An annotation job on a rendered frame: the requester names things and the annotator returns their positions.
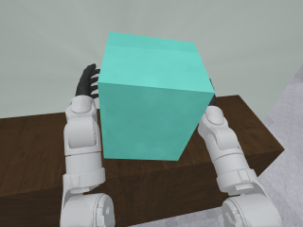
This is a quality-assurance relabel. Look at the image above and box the left robot forearm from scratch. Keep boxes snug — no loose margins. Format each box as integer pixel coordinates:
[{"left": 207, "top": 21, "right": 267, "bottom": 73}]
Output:
[{"left": 60, "top": 95, "right": 106, "bottom": 227}]

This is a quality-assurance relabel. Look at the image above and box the pedestal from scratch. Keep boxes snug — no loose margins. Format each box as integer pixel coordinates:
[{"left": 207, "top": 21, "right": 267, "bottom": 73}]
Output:
[{"left": 0, "top": 95, "right": 285, "bottom": 227}]

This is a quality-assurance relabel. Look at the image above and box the left robot upper arm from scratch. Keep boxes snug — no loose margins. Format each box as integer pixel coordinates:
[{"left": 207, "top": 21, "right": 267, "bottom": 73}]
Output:
[{"left": 61, "top": 193, "right": 116, "bottom": 227}]

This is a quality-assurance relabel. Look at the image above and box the carton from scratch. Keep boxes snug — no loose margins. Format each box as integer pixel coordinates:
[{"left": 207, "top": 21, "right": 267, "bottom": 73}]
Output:
[{"left": 98, "top": 31, "right": 215, "bottom": 161}]

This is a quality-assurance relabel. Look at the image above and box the right robot upper arm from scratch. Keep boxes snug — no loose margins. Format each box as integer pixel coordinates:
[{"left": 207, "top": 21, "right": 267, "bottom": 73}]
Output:
[{"left": 222, "top": 193, "right": 282, "bottom": 227}]

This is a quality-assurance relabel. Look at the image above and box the right robot forearm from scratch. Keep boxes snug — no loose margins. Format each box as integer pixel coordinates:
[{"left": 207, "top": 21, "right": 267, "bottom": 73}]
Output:
[{"left": 197, "top": 105, "right": 283, "bottom": 227}]

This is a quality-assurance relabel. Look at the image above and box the robot left hand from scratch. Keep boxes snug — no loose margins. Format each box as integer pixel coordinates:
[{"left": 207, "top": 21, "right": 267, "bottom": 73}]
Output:
[{"left": 75, "top": 63, "right": 100, "bottom": 99}]

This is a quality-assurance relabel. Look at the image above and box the robot right hand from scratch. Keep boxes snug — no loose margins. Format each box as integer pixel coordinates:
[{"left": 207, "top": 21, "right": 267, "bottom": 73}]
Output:
[{"left": 208, "top": 79, "right": 217, "bottom": 106}]

